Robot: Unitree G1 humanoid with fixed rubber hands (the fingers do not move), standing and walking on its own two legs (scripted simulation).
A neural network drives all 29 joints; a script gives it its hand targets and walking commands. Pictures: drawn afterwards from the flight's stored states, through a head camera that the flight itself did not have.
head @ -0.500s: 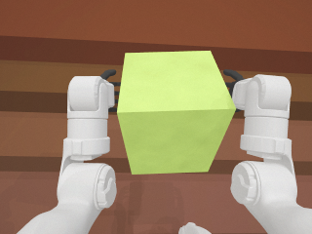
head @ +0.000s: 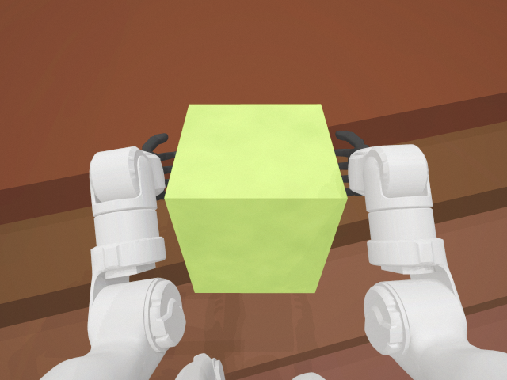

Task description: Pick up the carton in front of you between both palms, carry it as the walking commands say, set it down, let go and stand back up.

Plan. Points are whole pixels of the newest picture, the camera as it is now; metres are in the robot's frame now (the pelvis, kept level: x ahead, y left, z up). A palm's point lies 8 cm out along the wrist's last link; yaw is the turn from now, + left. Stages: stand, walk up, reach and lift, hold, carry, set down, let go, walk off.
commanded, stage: carry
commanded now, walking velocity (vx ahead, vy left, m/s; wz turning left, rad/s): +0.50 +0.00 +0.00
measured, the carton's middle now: (254, 203) +0.39 -0.05 +0.06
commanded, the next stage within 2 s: none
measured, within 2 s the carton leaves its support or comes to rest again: neither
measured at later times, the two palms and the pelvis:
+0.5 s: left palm out of the picture +0.67 +0.14 +0.32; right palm out of the picture +0.71 -0.16 +0.33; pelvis +0.31 -0.05 +0.17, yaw -2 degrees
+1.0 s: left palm out of the picture +1.02 +0.12 +0.49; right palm out of the picture +0.96 -0.17 +0.48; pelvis +0.61 +0.03 +0.33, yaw -1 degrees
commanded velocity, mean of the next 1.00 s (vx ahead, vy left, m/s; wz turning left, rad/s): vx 0.50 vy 0.00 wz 0.00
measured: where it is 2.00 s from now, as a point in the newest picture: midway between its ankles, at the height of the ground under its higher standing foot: (212, 84)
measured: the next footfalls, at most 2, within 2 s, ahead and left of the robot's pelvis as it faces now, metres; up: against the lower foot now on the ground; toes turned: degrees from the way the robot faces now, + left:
right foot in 0.36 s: +0.44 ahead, -0.15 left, +0.16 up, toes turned -6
left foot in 0.84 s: +0.71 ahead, +0.12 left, +0.31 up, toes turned +4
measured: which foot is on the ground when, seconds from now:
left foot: down 0.00-0.42, up 0.44-0.82, down 0.84-1.00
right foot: up 0.00-0.34, down 0.36-0.90, up 0.92-1.00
